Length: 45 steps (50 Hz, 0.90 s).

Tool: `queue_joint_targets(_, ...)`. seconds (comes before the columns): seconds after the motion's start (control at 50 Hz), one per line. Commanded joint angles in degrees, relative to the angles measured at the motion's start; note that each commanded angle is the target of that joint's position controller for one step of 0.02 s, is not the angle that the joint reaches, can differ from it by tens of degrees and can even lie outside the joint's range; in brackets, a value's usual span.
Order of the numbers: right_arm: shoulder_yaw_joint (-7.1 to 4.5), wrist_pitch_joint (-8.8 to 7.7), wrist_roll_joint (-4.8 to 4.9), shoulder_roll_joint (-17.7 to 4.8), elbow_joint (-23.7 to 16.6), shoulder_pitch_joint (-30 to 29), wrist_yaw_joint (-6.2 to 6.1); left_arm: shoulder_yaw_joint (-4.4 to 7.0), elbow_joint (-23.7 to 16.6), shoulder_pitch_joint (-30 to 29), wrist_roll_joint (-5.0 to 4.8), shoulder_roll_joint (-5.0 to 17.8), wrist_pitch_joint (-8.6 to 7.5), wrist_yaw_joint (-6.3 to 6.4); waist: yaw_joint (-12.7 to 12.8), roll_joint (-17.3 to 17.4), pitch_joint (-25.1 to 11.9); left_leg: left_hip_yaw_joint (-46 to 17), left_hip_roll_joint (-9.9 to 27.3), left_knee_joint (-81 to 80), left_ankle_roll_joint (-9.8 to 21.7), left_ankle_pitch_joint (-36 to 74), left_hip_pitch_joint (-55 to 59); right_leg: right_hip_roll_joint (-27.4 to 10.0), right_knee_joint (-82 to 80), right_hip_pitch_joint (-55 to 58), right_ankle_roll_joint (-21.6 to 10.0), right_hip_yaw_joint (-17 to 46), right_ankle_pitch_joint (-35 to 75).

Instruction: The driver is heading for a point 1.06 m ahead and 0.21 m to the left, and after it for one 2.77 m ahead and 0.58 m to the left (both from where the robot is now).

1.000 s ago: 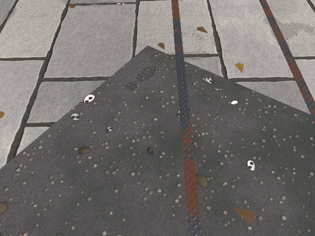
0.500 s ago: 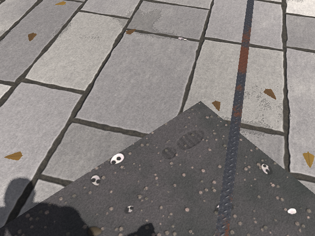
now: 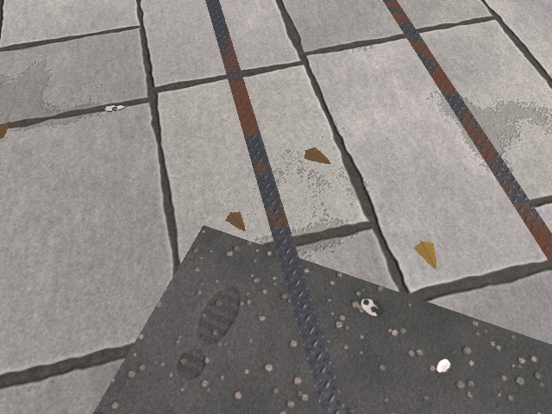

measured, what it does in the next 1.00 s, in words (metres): walks ahead, turning left: right foot, then left foot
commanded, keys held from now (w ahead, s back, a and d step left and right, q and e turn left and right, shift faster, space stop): q+shift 0.22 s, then w+q+shift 0.46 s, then w+e+shift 0.32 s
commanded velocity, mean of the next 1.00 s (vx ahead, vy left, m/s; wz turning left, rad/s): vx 0.58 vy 0.00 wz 0.26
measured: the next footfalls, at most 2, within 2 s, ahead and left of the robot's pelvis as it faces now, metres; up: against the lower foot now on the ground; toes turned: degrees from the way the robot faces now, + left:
right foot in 0.10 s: +0.16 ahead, -0.13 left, +0.00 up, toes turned -6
left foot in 0.60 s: +0.17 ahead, +0.14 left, +0.00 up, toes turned +23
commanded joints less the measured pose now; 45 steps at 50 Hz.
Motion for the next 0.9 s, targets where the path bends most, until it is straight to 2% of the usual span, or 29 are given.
queue_joint_targets(0.02,-2.14,-1.27,1.58,-7.7,-3.9,-5.7,0.34,0.17,-2.4,5.1,0.28,1.2,0.8,-1.86,2.7,6.6,-9.9,-5.3,14.4,-4.0,10.2,21.6,0.9,0.1,-8.1,14.0,-2.5,0.3,4.7)
queue_joint_targets(0.06,-2.26,-1.31,3.01,-8.7,-2.2,-3.8,1.11,0.4,-3.4,4.2,1.11,1.2,0.64,-2.15,3.8,3.9,-9.2,-5.1,13.6,1.3,8.6,20.1,1.0,3.1,-17.7,19.0,-4.8,-0.5,6.1)
queue_joint_targets(0.08,-1.74,-1.39,3.02,-7.4,-1.1,-2.1,1.54,0.78,-2.8,5.5,1.58,2.1,0.22,-1.76,4.3,1.4,-9.9,-3.9,11.2,6.2,6.5,16.7,-1.1,4.8,-22.3,25.2,-6.4,-0.3,10.8)
queue_joint_targets(0.1,-0.53,-1.5,1.07,-4.5,-0.2,1.4,2.06,1.62,-2.8,7.3,2.06,6.3,-0.32,-0.81,4.0,-7.1,-12.2,-0.7,6.8,15.6,2.4,5.7,-6.8,-1.1,-24.4,34.5,-8.7,6.2,35.4)
queue_joint_targets(0.12,1.67,-1.25,-1.67,-0.8,-1.0,5.5,2.88,0.59,-5.2,5.9,4.05,8.4,-0.83,0.2,1.9,-19.3,-18.3,-2.0,1.5,32.1,-2.6,-29.3,-17.8,-19.7,-23.9,43.9,-19.2,24.1,54.2)
queue_joint_targets(0.14,0.7,-0.06,0.0,-4.1,1.0,5.0,2.87,-1.34,-4.2,5.9,4.28,2.1,-1.33,-0.11,4.7,-11.8,-23.7,-10.8,2.6,36.5,-3.6,-30.4,-14.2,-20.3,-25.9,38.0,-22.9,22.4,43.9)
queue_joint_targets(0.16,0.02,0.95,1.87,-6.5,0.5,2.6,2.66,-1.6,-2.9,4.4,4.03,1.8,-1.83,-0.63,4.4,-9.4,-18.5,-11.7,2.5,37.7,-3.3,-28.8,-15.4,-16.1,-26.8,34.7,-20.6,17.3,35.4)
queue_joint_targets(0.18,-0.18,1.65,2.12,-6.5,0.8,2.2,2.03,-1.17,-1.8,1.9,3.43,2.9,-2.09,-0.68,3.4,-8.3,-15.3,-11.7,2.7,36.7,-3.2,-26.5,-17.3,-13.7,-27.7,32.7,-17.7,14.0,27.8)
queue_joint_targets(0.22,-1.28,3.14,1.4,-8.7,1.7,3.6,0.71,-0.28,-1.6,-2.5,3.0,5.8,-1.89,0.24,1.7,-8.3,-11.3,-10.5,1.6,40.2,-4.2,-20.8,-15.1,-13.0,-29.5,25.2,-16.5,9.6,25.4)
queue_joint_targets(0.24,-1.6,3.5,1.58,-8.8,2.3,5.8,0.52,0.19,-1.3,-1.6,2.85,6.3,-1.82,0.74,1.8,-7.6,-12.6,-9.0,1.3,42.1,-4.2,-17.6,-15.8,-12.9,-32.3,25.1,-16.2,8.9,11.4)
queue_joint_targets(0.26,-1.7,3.55,1.9,-8.2,2.1,6.3,0.65,0.3,-0.9,-0.7,2.27,5.6,-2.05,1.12,2.2,-7.9,-12.6,-8.6,2.2,42.6,-3.6,-14.9,-17.9,-13.7,-35.5,25.8,-15.8,10.2,-5.8)
queue_joint_targets(0.3,-1.85,3.3,1.77,-7.2,0.4,3.6,0.87,0.24,0.3,-0.1,1.47,4.3,-3.19,1.85,3.0,-9.5,-9.7,-8.9,3.8,41.5,-2.3,-11.7,-23.5,-15.9,-40.7,27.3,-14.4,13.5,-22.1)
queue_joint_targets(0.42,-1.92,2.1,1.4,-3.1,-0.7,3.7,2.19,1.59,2.7,-1.2,0.96,3.8,-5.9,2.1,0.4,-6.3,-7.3,-8.6,6.1,31.9,1.0,-7.4,-23.0,-16.9,-44.7,29.5,-11.1,4.2,-21.8)
queue_joint_targets(0.44,-1.39,3.84,-3.51,-2.4,-1.0,4.5,5.36,0.9,3.1,1.2,4.29,3.6,-5.29,0.61,0.2,-4.5,-6.9,-5.7,4.1,27.4,1.7,-7.7,-18.2,-15.9,-44.2,26.3,-9.5,-0.7,-23.3)
queue_joint_targets(0.48,-1.79,5.06,-1.62,-3.2,-1.6,5.5,7.58,1.5,2.8,-2.4,4.67,4.8,-4.82,-0.19,-2.0,-9.1,-6.5,-1.9,2.7,23.4,3.3,-8.7,-10.6,-13.8,-43.9,21.6,-6.9,-5.8,-25.6)
queue_joint_targets(0.52,-1.84,5.45,-0.69,-4.1,-2.5,5.6,7.67,1.57,2.5,-3.7,4.25,5.4,-4.35,-0.58,-2.4,-8.5,-4.9,0.4,2.9,21.7,4.9,-9.5,-8.0,-15.3,-42.6,21.0,-6.0,-6.8,-27.7)
queue_joint_targets(0.54,-1.71,5.44,-0.53,-4.0,-2.2,7.3,7.29,1.54,2.4,-4.6,3.84,5.4,-3.97,-0.88,-3.3,-6.6,-4.0,1.5,2.7,19.2,5.8,-9.0,-5.8,-15.5,-40.0,20.6,-5.6,-7.8,-28.5)
queue_joint_targets(0.56,-1.6,5.13,-0.65,-3.4,-0.3,11.8,6.76,1.45,2.2,-6.3,3.47,4.8,-3.4,-1.07,-5.6,-2.1,-2.7,2.7,1.4,14.5,6.9,-7.6,-1.5,-13.7,-32.8,18.6,-4.9,-10.7,-28.9)
queue_joint_targets(0.58,-2.21,4.48,-0.91,-4.6,4.1,20.5,5.82,0.83,2.3,-6.3,4.25,2.1,-2.75,-1.17,-8.3,8.4,-2.6,2.0,-1.9,11.2,8.0,-12.3,5.1,-9.0,-15.7,15.1,-4.3,-14.9,-25.2)
queue_joint_targets(0.6,-2.41,3.63,-1.21,-6.7,6.5,28.5,4.8,-1.4,0.7,-9.7,5.07,-3.5,-2.23,-1.65,-12.2,21.5,0.6,-13.2,2.6,7.0,10.7,-24.7,9.0,-3.6,12.3,-0.7,-3.3,-14.7,-25.9)
queue_joint_targets(0.62,-1.79,2.63,-0.84,-11.4,2.1,22.3,3.97,-3.52,-4.8,-11.6,4.76,-8.7,-2.79,-2.01,-6.8,26.4,1.9,-44.2,9.6,-7.6,15.8,-34.8,10.2,5.3,24.4,-20.0,-1.4,-4.2,-23.5)
queue_joint_targets(0.64,-3.03,2.3,-1.04,-14.3,-1.2,17.8,3.16,-3.12,-7.0,-13.5,5.92,-4.5,-4.31,-2.31,-6.3,19.1,0.5,-57.0,16.3,-19.5,19.4,-40.8,13.9,3.2,27.3,-26.9,-0.3,1.5,-17.1)
queue_joint_targets(0.66,-3.22,1.81,-1.58,-14.0,-2.0,16.2,2.44,-2.33,-6.0,-12.9,6.0,-0.5,-5.66,-2.54,-4.6,11.7,-0.2,-55.4,17.1,-18.2,19.5,-39.3,14.4,0.4,25.9,-26.3,-0.5,3.4,-10.6)
queue_joint_targets(0.68,-2.99,1.25,-1.79,-12.3,-2.4,15.8,2.29,-1.61,-3.5,-10.6,5.83,2.6,-6.25,-2.46,-3.5,5.0,-1.7,-48.4,14.8,-14.3,18.0,-32.4,13.6,-1.0,22.6,-21.8,-0.5,3.7,-5.4)
queue_joint_targets(0.7,-2.31,0.39,-1.36,-10.5,-2.0,15.6,2.02,-1.56,-1.3,-7.3,5.84,2.8,-5.96,-2.62,-2.2,3.1,-2.7,-41.2,12.0,-13.6,16.0,-27.7,12.1,-2.3,18.7,-17.5,-0.6,3.1,-1.3)
queue_joint_targets(0.74,-1.01,-1.68,-0.75,-6.8,-0.7,17.0,1.78,-1.7,0.6,-5.6,4.84,2.1,-4.32,-3.54,-1.4,3.3,-2.0,-33.2,8.8,-16.8,13.7,-19.8,12.2,-2.6,13.3,-13.6,-0.8,1.6,4.7)
queue_joint_targets(0.78,-0.9,-2.94,-0.31,-6.0,1.2,20.7,2.2,-2.08,1.4,-7.4,3.78,0.6,-2.95,-3.86,-2.5,1.9,0.0,-26.0,6.8,-18.0,11.2,-7.9,15.9,-2.1,9.9,-15.4,-2.1,-0.3,8.7)
queue_joint_targets(0.82,-0.69,-3.45,-0.24,-5.4,2.7,24.0,2.5,-2.57,1.1,-10.3,3.12,-0.8,-2.69,-4.11,-3.4,1.4,0.9,-18.7,4.9,-18.1,8.6,5.0,19.6,-0.5,7.0,-16.7,-3.7,-2.7,10.3)
queue_joint_targets(0.9,0.55,-4.25,-1.27,-3.2,4.3,25.4,2.06,-3.87,0.0,-15.9,1.99,-3.2,-3.26,-4.97,-4.2,3.3,3.6,-7.5,4.1,-21.1,5.3,23.4,18.0,4.2,-3.7,-11.6,-6.4,-5.3,13.7)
